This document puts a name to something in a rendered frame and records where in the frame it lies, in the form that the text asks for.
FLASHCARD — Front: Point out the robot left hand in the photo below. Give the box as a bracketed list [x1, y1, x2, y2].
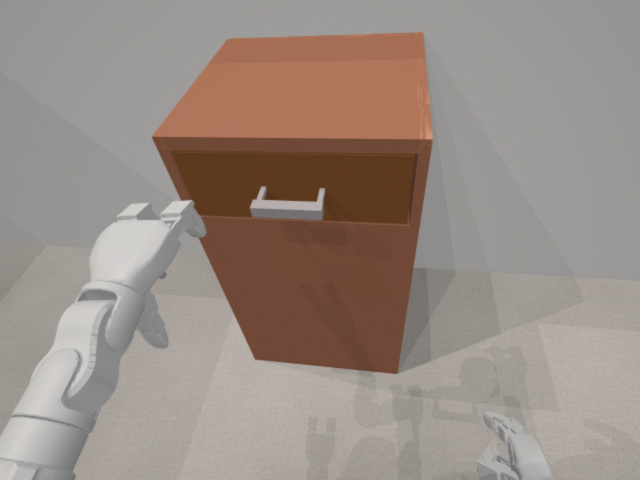
[89, 200, 206, 348]

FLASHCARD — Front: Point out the drawer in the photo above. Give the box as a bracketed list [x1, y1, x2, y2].
[171, 150, 415, 224]

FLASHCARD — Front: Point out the left robot forearm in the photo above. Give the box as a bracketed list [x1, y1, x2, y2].
[0, 281, 145, 480]

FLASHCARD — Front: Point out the robot right hand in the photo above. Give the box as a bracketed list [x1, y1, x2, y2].
[477, 411, 555, 480]

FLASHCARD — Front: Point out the handle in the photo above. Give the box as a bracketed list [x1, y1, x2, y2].
[250, 186, 325, 220]

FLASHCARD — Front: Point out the cabinet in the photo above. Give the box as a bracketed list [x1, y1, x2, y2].
[152, 32, 433, 374]

